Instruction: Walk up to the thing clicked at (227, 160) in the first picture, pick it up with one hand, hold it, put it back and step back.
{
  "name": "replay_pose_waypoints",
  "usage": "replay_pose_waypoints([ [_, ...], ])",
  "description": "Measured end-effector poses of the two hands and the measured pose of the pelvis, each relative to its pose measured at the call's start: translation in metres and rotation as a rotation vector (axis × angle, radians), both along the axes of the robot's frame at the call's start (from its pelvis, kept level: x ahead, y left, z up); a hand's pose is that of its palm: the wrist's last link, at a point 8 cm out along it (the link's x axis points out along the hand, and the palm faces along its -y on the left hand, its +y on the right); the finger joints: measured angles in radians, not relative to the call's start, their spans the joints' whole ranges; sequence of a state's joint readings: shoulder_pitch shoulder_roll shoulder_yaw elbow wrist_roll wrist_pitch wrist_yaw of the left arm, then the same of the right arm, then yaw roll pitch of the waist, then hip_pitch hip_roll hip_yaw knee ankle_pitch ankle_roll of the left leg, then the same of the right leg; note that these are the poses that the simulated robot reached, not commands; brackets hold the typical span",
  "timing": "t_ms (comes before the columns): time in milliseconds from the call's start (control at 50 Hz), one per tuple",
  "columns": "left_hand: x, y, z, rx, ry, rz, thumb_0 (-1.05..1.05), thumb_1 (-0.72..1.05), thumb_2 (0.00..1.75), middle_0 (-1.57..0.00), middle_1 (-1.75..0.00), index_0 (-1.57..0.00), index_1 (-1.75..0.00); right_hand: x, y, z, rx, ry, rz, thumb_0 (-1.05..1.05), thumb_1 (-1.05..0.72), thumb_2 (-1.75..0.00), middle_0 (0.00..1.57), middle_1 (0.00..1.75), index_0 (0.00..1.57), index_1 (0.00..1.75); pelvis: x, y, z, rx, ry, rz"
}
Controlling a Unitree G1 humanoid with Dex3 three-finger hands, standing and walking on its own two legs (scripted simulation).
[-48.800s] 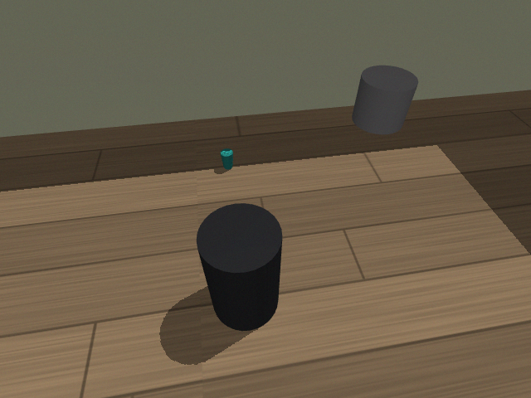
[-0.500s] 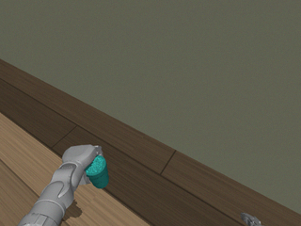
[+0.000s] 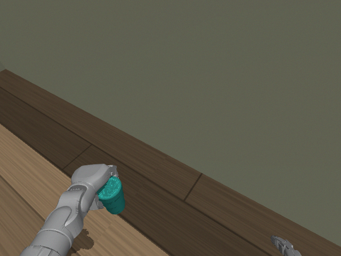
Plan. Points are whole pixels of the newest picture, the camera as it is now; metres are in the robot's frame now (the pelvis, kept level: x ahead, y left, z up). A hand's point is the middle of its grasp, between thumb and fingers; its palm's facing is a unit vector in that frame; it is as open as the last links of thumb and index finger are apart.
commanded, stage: hold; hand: left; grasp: from above
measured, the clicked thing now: (112, 197) +0.30 +0.20 -0.08
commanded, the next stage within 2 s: crouch in 0.50 s
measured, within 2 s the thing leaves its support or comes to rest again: neither
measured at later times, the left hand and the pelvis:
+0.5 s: hand (95, 193) +0.29 +0.23 -0.02, palm faces -0.42 -0.06 -0.90, open 9.2 cm; pelvis +0.00 +0.00 +0.00, yaw +0 degrees
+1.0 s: hand (103, 207) +0.29 +0.23 -0.11, palm faces -0.45 -0.01 -0.89, open 9.2 cm; pelvis -0.01 +0.00 -0.02, yaw +1 degrees
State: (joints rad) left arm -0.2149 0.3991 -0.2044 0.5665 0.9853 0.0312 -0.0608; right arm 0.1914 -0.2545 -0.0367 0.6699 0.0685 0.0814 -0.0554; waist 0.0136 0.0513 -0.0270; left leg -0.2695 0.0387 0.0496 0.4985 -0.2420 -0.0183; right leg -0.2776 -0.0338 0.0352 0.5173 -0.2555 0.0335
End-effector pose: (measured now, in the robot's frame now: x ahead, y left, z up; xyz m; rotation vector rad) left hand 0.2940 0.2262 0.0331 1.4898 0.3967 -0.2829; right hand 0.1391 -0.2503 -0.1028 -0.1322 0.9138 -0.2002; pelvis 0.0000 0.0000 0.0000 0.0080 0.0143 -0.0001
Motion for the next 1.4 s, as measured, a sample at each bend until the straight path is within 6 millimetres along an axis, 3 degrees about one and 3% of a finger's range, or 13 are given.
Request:
replay_pose_waypoints([
  [560,0.0,0.002,0.0,0.0,0.009,-0.001,0.02,0.11,0.62,-0.87,-0.83,-0.62,-0.73,0.001,0.002,0.001,0.001,0.014,-0.003,0.01,-0.92,-0.91,0.2,0.3,0.2,0.3,0.001,0.0,0.002,0.0,-0.01,-0.001],
  [800,-0.004,0.001,-0.019,0.001,0.022,-0.012,0.03,0.13,0.61,-0.82,-0.85,-0.61,-0.73,-0.003,-0.002,0.0,-0.008,0.03,-0.002,0.01,-0.91,-0.9,0.2,0.3,0.2,0.3,0.0,-0.002,0.001,0.002,0.007,0.004],
  [940,-0.003,0.004,-0.06,0.032,0.038,-0.018,0.03,0.13,0.61,-0.83,-0.85,-0.6,-0.73,-0.02,-0.012,-0.013,-0.042,0.1,0.008,0.01,-0.91,-0.9,0.2,0.3,0.2,0.3,-0.007,-0.004,-0.011,-0.001,0.077,0.017],
  [1040,0.006,0.007,-0.101,0.062,0.026,-0.027,0.04,0.13,0.61,-0.85,-0.87,-0.6,-0.73,-0.045,-0.024,-0.039,-0.082,0.175,0.002,0.01,-0.91,-0.9,0.2,0.3,0.2,0.3,-0.016,-0.003,-0.036,-0.01,0.176,0.024],
  [1220,0.031,0.011,-0.193,0.091,-0.007,-0.031,0.06,0.14,0.59,-0.88,-0.9,-0.6,-0.74,-0.105,-0.037,-0.112,-0.151,0.317,-0.043,0.01,-0.91,-0.9,0.2,0.3,0.2,0.3,-0.035,0.002,-0.11,-0.034,0.367,0.025],
  [1400,0.053,0.016,-0.283,0.089,-0.013,-0.003,0.05,0.14,0.59,-0.86,-0.87,-0.6,-0.72,-0.151,-0.022,-0.195,-0.148,0.411,-0.072,0.01,-0.91,-0.9,0.2,0.3,0.2,0.29,-0.053,0.009,-0.187,-0.053,0.502,0.017],
])
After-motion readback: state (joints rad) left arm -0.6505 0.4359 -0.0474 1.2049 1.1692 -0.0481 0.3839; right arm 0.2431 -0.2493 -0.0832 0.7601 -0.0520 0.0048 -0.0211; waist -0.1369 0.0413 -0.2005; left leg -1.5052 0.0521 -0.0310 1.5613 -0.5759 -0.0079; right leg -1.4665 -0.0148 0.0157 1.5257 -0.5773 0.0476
